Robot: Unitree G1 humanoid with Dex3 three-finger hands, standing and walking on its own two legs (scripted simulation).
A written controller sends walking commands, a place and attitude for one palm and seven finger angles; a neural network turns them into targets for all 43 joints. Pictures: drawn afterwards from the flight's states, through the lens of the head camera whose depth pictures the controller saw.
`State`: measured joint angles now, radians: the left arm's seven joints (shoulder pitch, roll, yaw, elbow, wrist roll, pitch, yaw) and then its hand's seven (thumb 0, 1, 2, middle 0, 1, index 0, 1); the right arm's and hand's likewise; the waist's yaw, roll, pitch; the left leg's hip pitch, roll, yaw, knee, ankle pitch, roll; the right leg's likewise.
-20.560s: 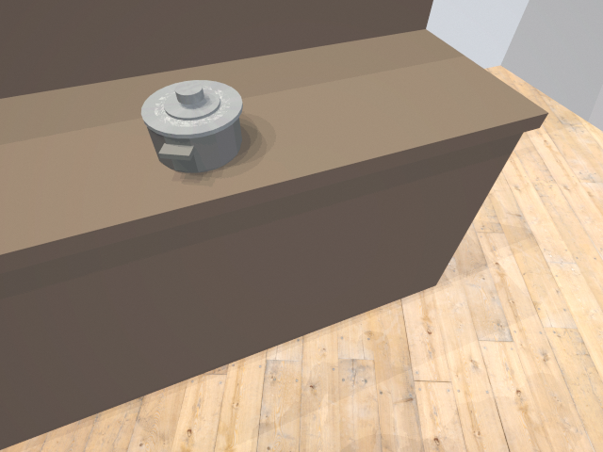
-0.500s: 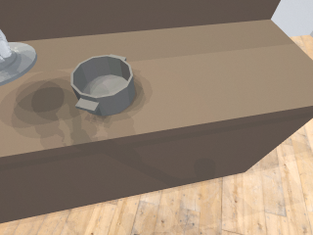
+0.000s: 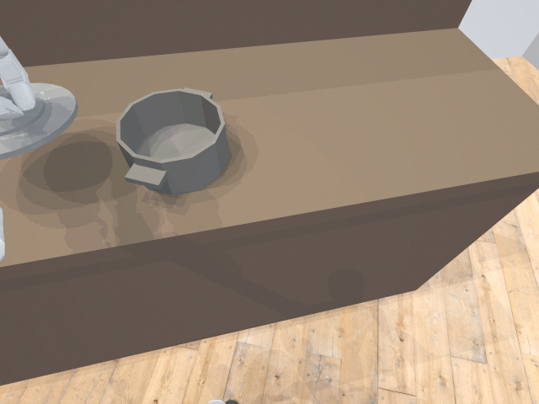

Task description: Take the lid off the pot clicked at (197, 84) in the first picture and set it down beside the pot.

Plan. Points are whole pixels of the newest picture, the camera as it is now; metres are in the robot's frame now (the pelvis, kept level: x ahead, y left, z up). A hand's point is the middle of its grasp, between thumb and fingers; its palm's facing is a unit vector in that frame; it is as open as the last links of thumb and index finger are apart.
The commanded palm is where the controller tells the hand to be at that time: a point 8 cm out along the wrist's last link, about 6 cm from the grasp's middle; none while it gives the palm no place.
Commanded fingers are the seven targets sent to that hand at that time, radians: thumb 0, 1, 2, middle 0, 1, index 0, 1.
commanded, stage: lower the lid onto the table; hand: left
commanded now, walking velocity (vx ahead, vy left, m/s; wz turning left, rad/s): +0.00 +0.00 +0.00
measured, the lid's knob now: out of the picture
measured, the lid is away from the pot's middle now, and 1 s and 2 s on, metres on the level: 0.21 0.22 0.24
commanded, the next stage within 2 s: open the fingers wide in 1.30 s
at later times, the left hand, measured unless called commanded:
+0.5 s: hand out of the picture +0.46 +0.33 +0.16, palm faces -0.44 -0.19 -0.88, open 3.7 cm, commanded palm +0.50 +0.33 +0.23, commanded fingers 0.00 0.71 0.87 -0.69 -1.14 -1.15 -1.21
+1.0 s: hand (14, 143) +0.47 +0.32 +0.13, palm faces -0.48 -0.17 -0.86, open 3.7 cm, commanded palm +0.52 +0.32 +0.19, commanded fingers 0.00 0.71 0.87 -0.69 -1.14 -1.15 -1.21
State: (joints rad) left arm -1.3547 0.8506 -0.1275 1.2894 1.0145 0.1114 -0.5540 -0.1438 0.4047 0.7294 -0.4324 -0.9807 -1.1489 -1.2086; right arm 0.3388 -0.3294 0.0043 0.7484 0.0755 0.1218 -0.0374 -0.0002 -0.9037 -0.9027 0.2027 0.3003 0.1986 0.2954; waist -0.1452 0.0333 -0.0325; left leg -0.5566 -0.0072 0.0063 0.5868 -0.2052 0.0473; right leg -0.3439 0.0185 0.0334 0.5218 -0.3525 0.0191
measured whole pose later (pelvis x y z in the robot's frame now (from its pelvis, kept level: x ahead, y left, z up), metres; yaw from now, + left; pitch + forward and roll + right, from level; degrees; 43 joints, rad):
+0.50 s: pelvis +0.00 +0.00 -0.01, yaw +0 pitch +11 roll -3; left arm -1.29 0.85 -0.14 1.26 1.00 0.06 -0.54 -0.15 0.41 0.73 -0.43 -0.98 -1.15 -1.21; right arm 0.34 -0.33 0.00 0.74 0.08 0.13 -0.05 0.00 -0.90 -0.90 0.20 0.30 0.20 0.30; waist -0.13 0.03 -0.04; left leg -0.61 -0.01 0.00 0.64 -0.22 0.05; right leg -0.39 0.02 0.03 0.57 -0.37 0.02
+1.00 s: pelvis -0.01 +0.01 -0.01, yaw +0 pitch +13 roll -3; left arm -1.28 0.84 -0.14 1.31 1.01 0.01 -0.49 -0.15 0.41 0.73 -0.43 -0.98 -1.15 -1.21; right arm 0.36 -0.33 0.00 0.76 0.07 0.12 -0.07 0.00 -0.90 -0.90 0.20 0.30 0.20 0.30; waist -0.15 0.03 -0.04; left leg -0.68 0.00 0.00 0.69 -0.23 0.06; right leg -0.46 0.03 0.03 0.62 -0.38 0.03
